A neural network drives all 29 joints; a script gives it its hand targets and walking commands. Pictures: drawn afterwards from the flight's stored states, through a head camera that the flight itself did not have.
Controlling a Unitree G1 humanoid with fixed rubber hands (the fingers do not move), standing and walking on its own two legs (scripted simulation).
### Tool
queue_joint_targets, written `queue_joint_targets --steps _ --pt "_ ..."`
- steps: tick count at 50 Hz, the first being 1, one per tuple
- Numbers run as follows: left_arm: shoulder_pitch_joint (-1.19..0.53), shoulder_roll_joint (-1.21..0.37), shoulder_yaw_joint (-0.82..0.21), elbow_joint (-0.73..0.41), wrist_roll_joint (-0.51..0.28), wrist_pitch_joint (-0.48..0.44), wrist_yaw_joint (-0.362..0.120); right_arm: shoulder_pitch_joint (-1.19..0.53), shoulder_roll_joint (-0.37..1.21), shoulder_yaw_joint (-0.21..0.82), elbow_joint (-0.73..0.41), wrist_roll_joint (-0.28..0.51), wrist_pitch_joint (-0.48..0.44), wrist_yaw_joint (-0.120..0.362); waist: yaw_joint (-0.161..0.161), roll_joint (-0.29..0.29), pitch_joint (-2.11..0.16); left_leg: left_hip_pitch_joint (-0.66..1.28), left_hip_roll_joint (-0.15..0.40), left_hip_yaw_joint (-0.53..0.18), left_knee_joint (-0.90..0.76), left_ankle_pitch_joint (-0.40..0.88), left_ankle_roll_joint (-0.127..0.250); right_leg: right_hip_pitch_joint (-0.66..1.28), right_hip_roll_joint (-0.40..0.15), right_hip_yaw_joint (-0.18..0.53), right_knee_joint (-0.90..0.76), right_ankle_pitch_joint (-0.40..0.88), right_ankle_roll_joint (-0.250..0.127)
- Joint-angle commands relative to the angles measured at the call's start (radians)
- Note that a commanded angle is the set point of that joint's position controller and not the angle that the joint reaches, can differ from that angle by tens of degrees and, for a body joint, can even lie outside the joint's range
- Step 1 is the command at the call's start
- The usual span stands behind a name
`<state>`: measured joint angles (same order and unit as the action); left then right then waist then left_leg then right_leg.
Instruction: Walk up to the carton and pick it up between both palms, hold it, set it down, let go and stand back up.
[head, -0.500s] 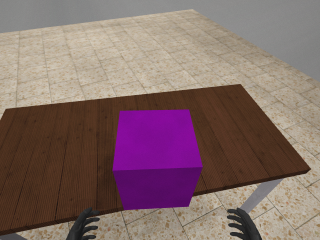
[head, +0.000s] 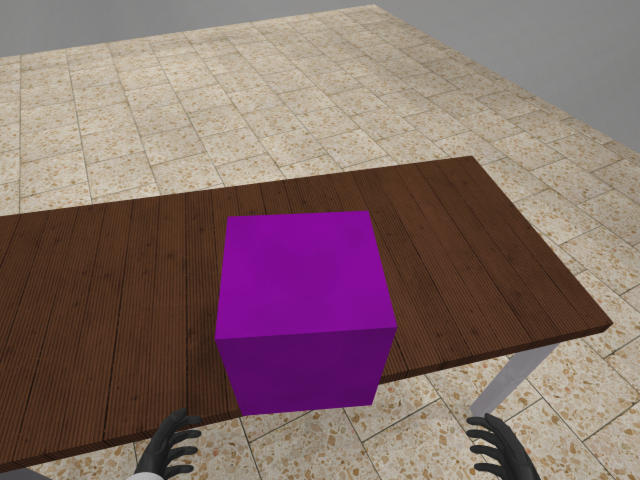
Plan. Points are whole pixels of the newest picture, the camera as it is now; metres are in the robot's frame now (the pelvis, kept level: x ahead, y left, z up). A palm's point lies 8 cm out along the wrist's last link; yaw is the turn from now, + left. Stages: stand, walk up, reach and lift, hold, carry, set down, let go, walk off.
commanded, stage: let go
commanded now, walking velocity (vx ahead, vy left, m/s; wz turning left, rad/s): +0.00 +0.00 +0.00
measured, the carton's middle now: (303, 316) +0.37 +0.04 -0.05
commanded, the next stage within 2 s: stand in 0.08 s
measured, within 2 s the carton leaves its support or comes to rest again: neither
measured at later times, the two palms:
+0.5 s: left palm out of the picture +0.06 +0.26 -0.11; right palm out of the picture +0.06 -0.25 -0.11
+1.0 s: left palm out of the picture -0.04 +0.28 -0.13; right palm out of the picture -0.04 -0.24 -0.13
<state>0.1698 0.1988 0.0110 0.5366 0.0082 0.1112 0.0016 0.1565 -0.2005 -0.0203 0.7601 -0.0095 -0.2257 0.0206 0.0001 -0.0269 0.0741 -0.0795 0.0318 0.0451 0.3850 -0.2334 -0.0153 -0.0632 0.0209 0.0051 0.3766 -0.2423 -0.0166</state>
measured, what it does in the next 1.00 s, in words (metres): shifts its weight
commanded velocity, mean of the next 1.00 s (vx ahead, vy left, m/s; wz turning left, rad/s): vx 0.00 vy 0.00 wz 0.00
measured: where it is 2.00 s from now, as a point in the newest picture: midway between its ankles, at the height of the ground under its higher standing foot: outside the picture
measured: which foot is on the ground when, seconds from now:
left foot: down 0.00-1.00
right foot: down 0.00-1.00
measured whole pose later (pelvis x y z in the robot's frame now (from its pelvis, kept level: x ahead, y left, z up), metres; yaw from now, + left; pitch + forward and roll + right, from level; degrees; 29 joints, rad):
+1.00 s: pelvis -0.07 +0.02 -0.01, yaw +0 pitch -3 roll +0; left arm 0.40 0.26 0.00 0.82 0.02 -0.02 0.01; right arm 0.37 -0.26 -0.01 0.85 -0.01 -0.01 -0.01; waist 0.00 0.00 0.02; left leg -0.27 -0.01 0.04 0.51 -0.20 0.02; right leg -0.26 0.00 0.04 0.51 -0.20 0.02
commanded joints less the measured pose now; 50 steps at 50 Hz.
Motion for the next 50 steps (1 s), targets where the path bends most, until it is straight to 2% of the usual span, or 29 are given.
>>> queue_joint_targets --steps 1,4,5,6,7,8,10,11,12,14,17,19,21,22,23,24,25,27,28,29,31,33,36,37,39,43,50 --pt "-0.078 0.092 0.029 -0.115 -0.003 -0.021 0.003 -0.059 -0.114 -0.035 -0.115 0.004 -0.022 -0.001 0.004 0.004 -0.089 0.138 -0.035 0.016 -0.01 0.23 -0.01 -0.144 -0.01 -0.026 -0.08 0.245 0.023" --pt "-0.078 0.086 0.024 -0.112 -0.003 -0.018 0.005 -0.057 -0.117 -0.035 -0.114 0.008 -0.016 0.001 0.004 0.021 -0.082 0.135 -0.034 0.016 -0.005 0.239 -0.015 -0.149 -0.01 -0.027 -0.075 0.248 0.017" --pt "0.038 0.146 0.051 -0.02 0.019 -0.09 0.015 0.018 -0.164 -0.041 -0.049 0.003 0.089 -0.032 0.035 0.07 -0.13 -0.044 0.051 -0.071 0.047 0.413 0.016 -0.08 -0.077 0.046 0.013 0.327 0.02" --pt "0.065 0.161 0.053 -0.012 0.012 -0.117 0.017 0.034 -0.173 -0.038 -0.069 0.002 0.131 -0.044 0.019 0.042 -0.122 -0.082 0.059 -0.075 0.036 0.296 0.024 -0.06 -0.094 0.073 0.004 0.266 0.023" --pt "0.057 0.166 0.053 -0.016 0.004 -0.136 0.018 0.025 -0.182 -0.035 -0.084 0.008 0.145 -0.049 0.019 0.05 -0.158 -0.052 0.068 -0.085 0.049 0.327 0.037 -0.031 -0.106 0.088 0.012 0.354 0.023" --pt "0.054 0.158 0.048 -0.009 0.0 -0.15 0.017 0.027 -0.172 -0.028 -0.09 0.012 0.148 -0.049 0.014 0.03 -0.195 -0.018 0.074 -0.087 0.06 0.343 0.043 -0.036 -0.106 0.093 0.027 0.402 0.02" --pt "0.037 0.138 0.038 0.003 0.004 -0.159 0.014 0.045 -0.16 -0.024 -0.071 0.011 0.158 -0.045 -0.002 0.035 -0.165 -0.039 0.068 -0.084 0.048 0.249 0.038 -0.073 -0.101 0.092 0.013 0.33 0.014" --pt "0.03 0.131 0.034 0.008 0.002 -0.158 0.012 0.034 -0.164 -0.026 -0.069 0.007 0.162 -0.043 -0.001 0.018 -0.12 -0.053 0.07 -0.091 0.041 0.219 0.039 -0.103 -0.1 0.094 0.001 0.303 0.017" --pt "0.034 0.138 0.035 0.016 0.002 -0.159 0.011 0.039 -0.163 -0.024 -0.071 0.005 0.165 -0.041 -0.005 0.013 -0.11 -0.05 0.075 -0.096 0.035 0.225 0.041 -0.108 -0.102 0.098 0.005 0.295 0.014" --pt "0.057 0.14 0.034 0.029 0.0 -0.162 0.007 0.04 -0.176 -0.024 -0.064 0.003 0.168 -0.04 0.0 0.038 -0.089 -0.069 0.074 -0.1 0.032 0.22 0.043 -0.112 -0.104 0.103 -0.004 0.284 0.016" --pt "0.074 0.157 0.033 0.057 0.001 -0.165 0.009 0.06 -0.176 -0.024 -0.052 0.003 0.169 -0.036 -0.009 0.028 -0.102 -0.06 0.073 -0.102 0.03 0.218 0.045 -0.106 -0.103 0.101 0.005 0.263 0.011" --pt "0.086 0.15 0.029 0.07 0.002 -0.162 0.009 0.072 -0.173 -0.022 -0.036 0.004 0.176 -0.034 -0.006 0.011 -0.056 -0.074 0.072 -0.105 0.012 0.158 0.041 -0.142 -0.097 0.101 -0.011 0.197 0.011" --pt "0.108 0.158 0.028 0.08 -0.001 -0.161 0.01 0.078 -0.18 -0.02 -0.025 0.003 0.177 -0.034 -0.001 0.04 -0.035 -0.083 0.071 -0.103 0.002 0.126 0.039 -0.154 -0.096 0.105 -0.021 0.155 0.015" --pt "0.115 0.165 0.03 0.087 -0.002 -0.161 0.01 0.084 -0.178 -0.017 -0.022 0.002 0.179 -0.034 -0.001 0.018 -0.042 -0.08 0.073 -0.11 0.001 0.111 0.041 -0.149 -0.097 0.111 -0.02 0.142 0.014" --pt "0.126 0.165 0.028 0.1 0.0 -0.16 0.012 0.093 -0.178 -0.019 -0.018 0.001 0.179 -0.034 -0.003 0.026 -0.019 -0.089 0.072 -0.107 -0.008 0.086 0.037 -0.166 -0.097 0.109 -0.024 0.118 0.016" --pt "0.129 0.162 0.026 0.108 -0.001 -0.158 0.013 0.105 -0.181 -0.019 -0.011 0.0 0.181 -0.034 -0.004 0.01 -0.003 -0.107 0.072 -0.115 -0.018 0.051 0.039 -0.17 -0.093 0.107 -0.034 0.086 0.018" --pt "0.126 0.165 0.029 0.114 0.001 -0.157 0.014 0.119 -0.181 -0.018 -0.008 0.001 0.182 -0.033 -0.007 0.025 0.005 -0.127 0.07 -0.111 -0.026 0.034 0.034 -0.163 -0.098 0.112 -0.036 0.074 0.016" --pt "0.136 0.171 0.029 0.121 -0.002 -0.154 0.014 0.13 -0.186 -0.017 0.005 -0.002 0.182 -0.033 -0.007 0.012 0.002 -0.135 0.069 -0.116 -0.028 0.016 0.033 -0.157 -0.098 0.118 -0.037 0.052 0.015" --pt "0.152 0.165 0.028 0.128 -0.002 -0.154 0.014 0.126 -0.183 -0.02 0.01 -0.003 0.182 -0.034 0.003 0.041 -0.007 -0.13 0.066 -0.114 -0.033 -0.015 0.036 -0.167 -0.096 0.119 -0.038 0.025 0.016" --pt "0.157 0.174 0.028 0.136 -0.003 -0.153 0.015 0.13 -0.184 -0.016 0.009 -0.001 0.181 -0.034 0.001 0.011 -0.003 -0.133 0.068 -0.117 -0.036 -0.026 0.035 -0.167 -0.095 0.115 -0.037 0.014 0.018" --pt "0.159 0.172 0.027 0.147 0.0 -0.152 0.016 0.146 -0.183 -0.014 0.02 -0.001 0.18 -0.034 -0.004 0.035 -0.009 -0.151 0.064 -0.118 -0.041 -0.051 0.032 -0.158 -0.096 0.118 -0.028 0.001 0.018" --pt "0.176 0.166 0.024 0.157 0.001 -0.15 0.018 0.144 -0.185 -0.017 0.025 -0.002 0.184 -0.035 0.006 0.038 0.009 -0.163 0.064 -0.121 -0.045 -0.089 0.033 -0.182 -0.09 0.119 -0.026 -0.034 0.018" --pt "0.181 0.168 0.025 0.178 0.004 -0.147 0.02 0.172 -0.176 -0.018 0.04 -0.003 0.189 -0.035 -0.001 0.015 0.017 -0.184 0.064 -0.129 -0.06 -0.139 0.035 -0.199 -0.086 0.12 -0.023 -0.072 0.015" --pt "0.201 0.182 0.019 0.18 0.01 -0.147 0.018 0.172 -0.194 -0.013 0.019 0.004 0.193 -0.033 0.002 0.07 0.038 -0.23 0.068 -0.134 -0.077 -0.22 0.036 -0.206 -0.084 0.103 -0.021 -0.111 0.017" --pt "0.22 0.178 0.02 0.194 0.012 -0.144 0.017 0.174 -0.195 -0.017 0.02 0.004 0.199 -0.034 0.007 0.07 0.063 -0.281 0.069 -0.148 -0.1 -0.302 0.037 -0.213 -0.074 0.099 -0.01 -0.145 0.02" --pt "0.234 0.179 0.019 0.204 0.013 -0.147 0.017 0.203 -0.199 -0.02 0.016 -0.001 0.201 -0.032 0.001 0.041 0.044 -0.282 0.066 -0.157 -0.09 -0.324 0.041 -0.233 -0.073 0.102 -0.006 -0.181 0.019" --pt "0.251 0.182 0.021 0.215 0.011 -0.145 0.018 0.235 -0.194 -0.023 0.014 -0.005 0.206 -0.033 -0.006 0.027 0.034 -0.259 0.057 -0.163 -0.061 -0.312 0.042 -0.286 -0.074 0.12 -0.009 -0.223 0.013"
